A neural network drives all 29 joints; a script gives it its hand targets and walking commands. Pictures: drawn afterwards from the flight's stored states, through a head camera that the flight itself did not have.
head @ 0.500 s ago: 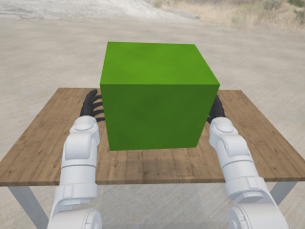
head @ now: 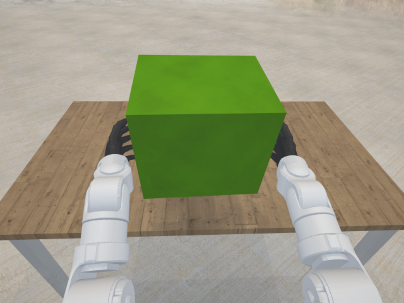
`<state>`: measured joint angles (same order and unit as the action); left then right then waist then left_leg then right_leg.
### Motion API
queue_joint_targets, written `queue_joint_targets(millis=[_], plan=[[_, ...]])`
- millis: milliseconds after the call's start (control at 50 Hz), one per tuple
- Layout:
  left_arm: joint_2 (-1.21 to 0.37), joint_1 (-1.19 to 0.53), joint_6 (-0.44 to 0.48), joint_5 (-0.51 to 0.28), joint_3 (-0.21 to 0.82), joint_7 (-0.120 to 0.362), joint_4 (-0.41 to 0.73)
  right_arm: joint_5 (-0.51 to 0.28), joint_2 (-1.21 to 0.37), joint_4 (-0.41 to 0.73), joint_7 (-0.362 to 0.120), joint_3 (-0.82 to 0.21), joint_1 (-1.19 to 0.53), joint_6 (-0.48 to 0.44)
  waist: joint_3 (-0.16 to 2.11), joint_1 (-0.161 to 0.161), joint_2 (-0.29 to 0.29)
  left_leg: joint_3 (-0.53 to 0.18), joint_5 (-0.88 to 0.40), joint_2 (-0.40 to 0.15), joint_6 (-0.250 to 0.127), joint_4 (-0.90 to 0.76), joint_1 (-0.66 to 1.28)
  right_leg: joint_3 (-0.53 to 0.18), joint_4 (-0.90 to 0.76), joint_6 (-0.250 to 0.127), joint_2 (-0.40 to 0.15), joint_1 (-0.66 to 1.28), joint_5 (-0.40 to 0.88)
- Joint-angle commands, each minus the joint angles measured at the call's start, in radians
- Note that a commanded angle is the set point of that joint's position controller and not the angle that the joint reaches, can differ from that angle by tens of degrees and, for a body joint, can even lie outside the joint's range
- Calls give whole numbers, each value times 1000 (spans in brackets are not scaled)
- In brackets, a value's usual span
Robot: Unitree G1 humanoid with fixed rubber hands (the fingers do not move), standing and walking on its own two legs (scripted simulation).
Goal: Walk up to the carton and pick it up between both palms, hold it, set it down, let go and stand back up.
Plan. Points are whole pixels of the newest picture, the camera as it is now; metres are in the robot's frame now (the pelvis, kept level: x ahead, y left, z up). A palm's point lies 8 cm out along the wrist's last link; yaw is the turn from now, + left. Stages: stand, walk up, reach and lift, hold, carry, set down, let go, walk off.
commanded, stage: hold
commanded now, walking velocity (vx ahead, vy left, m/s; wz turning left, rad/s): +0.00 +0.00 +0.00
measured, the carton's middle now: (200, 126) +0.44 +0.00 +0.18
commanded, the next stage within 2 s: none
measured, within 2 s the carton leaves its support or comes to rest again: neither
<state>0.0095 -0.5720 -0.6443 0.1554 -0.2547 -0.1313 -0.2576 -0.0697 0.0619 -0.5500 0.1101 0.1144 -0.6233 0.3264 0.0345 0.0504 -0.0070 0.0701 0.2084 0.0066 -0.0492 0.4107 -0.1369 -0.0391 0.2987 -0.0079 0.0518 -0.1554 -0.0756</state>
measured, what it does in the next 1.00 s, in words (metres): stands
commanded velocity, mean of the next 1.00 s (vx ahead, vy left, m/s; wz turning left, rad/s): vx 0.00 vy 0.00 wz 0.00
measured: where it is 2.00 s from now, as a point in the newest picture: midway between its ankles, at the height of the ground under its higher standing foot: outside the picture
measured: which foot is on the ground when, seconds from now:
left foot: down 0.00-1.00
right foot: down 0.00-1.00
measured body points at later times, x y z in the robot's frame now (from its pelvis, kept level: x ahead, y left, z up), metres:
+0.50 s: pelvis -0.01 +0.00 +0.00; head -0.09 +0.02 +0.44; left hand +0.35 +0.17 +0.19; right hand +0.35 -0.18 +0.18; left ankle +0.01 +0.08 -0.75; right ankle +0.06 -0.11 -0.74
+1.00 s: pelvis +0.00 +0.00 +0.00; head -0.05 +0.02 +0.45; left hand +0.37 +0.18 +0.18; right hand +0.37 -0.16 +0.18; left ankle +0.01 +0.08 -0.74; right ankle +0.06 -0.11 -0.74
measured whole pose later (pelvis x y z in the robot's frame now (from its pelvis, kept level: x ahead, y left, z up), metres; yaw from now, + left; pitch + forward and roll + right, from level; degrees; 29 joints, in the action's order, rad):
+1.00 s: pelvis +0.00 +0.00 +0.00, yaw +0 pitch -6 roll -2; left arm 0.01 -0.56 -0.67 0.15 -0.25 -0.13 -0.20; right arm -0.07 0.06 -0.47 0.19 0.07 -0.62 0.39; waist 0.04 0.05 -0.02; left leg 0.07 0.22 0.01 -0.05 0.41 -0.09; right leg -0.04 0.28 -0.01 0.05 -0.10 -0.08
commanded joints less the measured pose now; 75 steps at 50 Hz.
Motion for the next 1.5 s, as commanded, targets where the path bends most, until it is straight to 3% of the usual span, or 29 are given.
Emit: queue_joint_targets(millis=[0,80,160,220,260,340,420,460,520,540,600,660,740,840,920,980,1000,1120,1200,1220,1260,1300,1320,1340,1400,1480], plan=[[-531,-811,100,-210,569,216,422,-229,-572,623,-124,-506,-846,-52,712,13,22,-113,-516,14,75,-43,168,46,23,25,-16,398,439],[-539,-794,64,-181,554,234,440,-231,-507,585,-110,-449,-785,-13,636,47,65,-129,-559,1,103,-38,220,56,8,12,-1,344,363],[-531,-769,15,-116,466,263,316,-196,-447,440,-134,-356,-776,9,450,53,70,-128,-433,-17,107,-88,186,58,-35,-8,-8,279,173],[-534,-776,-11,-79,421,290,249,-156,-417,324,-158,-290,-791,12,317,71,74,-130,-263,-39,108,-154,93,53,-41,-17,-18,276,65],[-537,-821,-14,-61,390,300,204,-126,-416,238,-182,-251,-814,9,245,66,72,-137,-100,-56,103,-212,12,47,-37,-21,-24,270,-29],[-528,-841,-12,-43,371,301,154,-77,-409,150,-228,-203,-843,-9,172,51,82,-148,76,-77,93,-280,-90,51,-23,-23,-29,255,-121],[-490,-833,8,-29,344,288,133,-46,-401,110,-261,-179,-840,-35,164,40,79,-152,186,-103,57,-314,-161,68,-3,-8,-18,291,-133],[-487,-869,31,-39,349,274,137,-41,-433,119,-274,-197,-878,-55,195,18,71,-139,202,-96,40,-313,-176,74,3,-4,-19,292,-149],[-503,-903,64,-104,415,245,179,-65,-483,195,-278,-260,-927,-84,305,5,41,-120,98,-75,52,-270,-98,63,-5,-5,-33,249,-121],[-501,-916,76,-126,426,237,186,-80,-526,246,-273,-301,-959,-93,351,-17,3,-104,47,-49,46,-244,-73,57,-14,-6,-41,239,-101],[-503,-907,110,-180,492,207,271,-131,-593,391,-245,-417,-974,-107,517,-44,-25,-100,-129,-18,40,-175,22,51,-10,10,-41,264,47],[-492,-874,120,-202,523,195,313,-164,-615,477,-202,-488,-933,-98,610,-47,-38,-94,-252,5,29,-122,75,50,-2,25,-35,318,193],[-502,-832,108,-211,542,211,347,-200,-611,595,-141,-515,-907,-73,677,-18,-32,-98,-364,20,35,-80,85,43,18,35,-29,408,371],[-536,-833,88,-203,547,231,404,-220,-564,628,-105,-473,-863,-29,687,25,26,-122,-473,13,69,-50,147,52,19,22,-11,383,377],[-525,-828,49,-156,504,249,373,-211,-500,512,-118,-410,-800,7,564,40,54,-126,-458,-2,93,-63,197,61,-12,6,-2,301,237],[-537,-832,17,-110,458,264,296,-180,-457,377,-147,-334,-805,14,429,55,88,-126,-318,-24,105,-116,153,60,-36,-11,-8,264,96],[-560,-823,6,-106,469,268,297,-170,-436,349,-156,-308,-796,10,403,81,109,-137,-294,-44,120,-136,131,57,-32,-16,-9,273,88],[-519,-858,-8,-44,372,297,167,-92,-418,175,-219,-223,-837,-4,207,49,87,-143,48,-64,91,-259,-61,51,-27,-20,-31,266,-98],[-507,-859,9,-29,355,289,148,-51,-402,96,-255,-179,-833,-27,167,49,103,-149,173,-98,66,-309,-148,70,-1,-11,-20,287,-130],[-492,-864,15,-28,347,286,152,-54,-423,113,-262,-197,-851,-38,183,27,93,-138,158,-90,55,-303,-155,73,-2,-9,-23,296,-125],[-484,-864,31,-42,352,275,136,-51,-435,133,-269,-209,-869,-53,195,21,77,-130,167,-87,41,-303,-163,76,1,-7,-22,292,-135],[-490,-884,49,-77,387,261,169,-64,-472,188,-271,-246,-904,-73,276,11,55,-114,119,-71,40,-278,-128,69,-3,-4,-29,287,-118],[-484,-903,61,-97,395,253,166,-74,-505,217,-270,-277,-941,-81,302,-11,30,-101,90,-51,36,-261,-110,62,-12,-4,-40,266,-119],[-504,-906,71,-120,428,241,196,-83,-519,239,-268,-297,-938,-85,341,-9,29,-103,39,-48,51,-246,-69,58,-14,-6,-43,245,-95],[-501,-902,98,-163,472,216,264,-130,-585,360,-245,-404,-950,-98,496,-39,-18,-97,-131,-18,44,-179,25,54,-12,7,-41,267,38],[-494,-822,106,-199,530,205,348,-186,-599,522,-183,-504,-897,-84,624,-29,-41,-97,-347,5,40,-106,109,51,6,28,-26,362,285]])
